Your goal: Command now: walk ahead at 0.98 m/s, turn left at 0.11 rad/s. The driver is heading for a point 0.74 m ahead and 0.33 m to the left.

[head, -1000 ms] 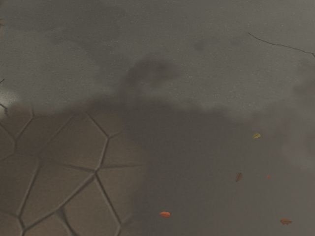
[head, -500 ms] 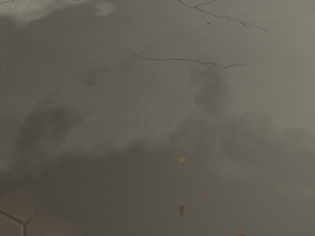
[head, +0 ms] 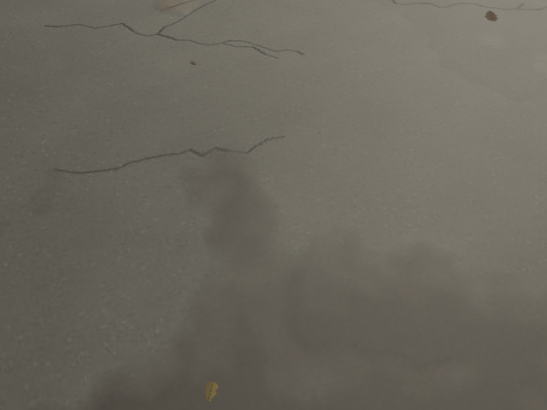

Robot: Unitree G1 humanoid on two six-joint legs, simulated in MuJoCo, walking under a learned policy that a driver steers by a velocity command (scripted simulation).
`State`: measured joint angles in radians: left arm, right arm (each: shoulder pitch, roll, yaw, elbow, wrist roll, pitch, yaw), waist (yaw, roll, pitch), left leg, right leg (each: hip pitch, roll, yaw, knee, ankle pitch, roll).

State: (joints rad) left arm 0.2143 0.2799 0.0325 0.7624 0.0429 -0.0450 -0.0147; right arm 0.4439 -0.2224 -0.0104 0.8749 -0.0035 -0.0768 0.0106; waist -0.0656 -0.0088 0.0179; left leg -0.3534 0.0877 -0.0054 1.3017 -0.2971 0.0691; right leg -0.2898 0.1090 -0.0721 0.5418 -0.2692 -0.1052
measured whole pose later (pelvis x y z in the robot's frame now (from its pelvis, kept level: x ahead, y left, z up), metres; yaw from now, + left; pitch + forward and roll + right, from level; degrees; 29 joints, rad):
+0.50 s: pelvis +0.48 +0.09 +0.00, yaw +22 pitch +0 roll +1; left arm 0.10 0.23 -0.04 0.65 0.07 -0.08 0.00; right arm 0.44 -0.32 -0.07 0.89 -0.01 -0.03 0.01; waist -0.04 0.00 0.04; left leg -0.21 -0.22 -0.04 0.47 -0.24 0.19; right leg -0.59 -0.10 0.11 1.24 -0.34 0.02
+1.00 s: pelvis +0.88 +0.19 +0.02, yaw +40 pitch +2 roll -2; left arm 0.32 0.31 0.05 0.81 -0.01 -0.09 0.00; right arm 0.01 -0.33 -0.04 0.62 0.01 -0.04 0.01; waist 0.09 0.04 0.10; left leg -0.63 0.01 -0.05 0.84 -0.22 -0.01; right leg -0.17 0.01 -0.09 0.34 -0.20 -0.02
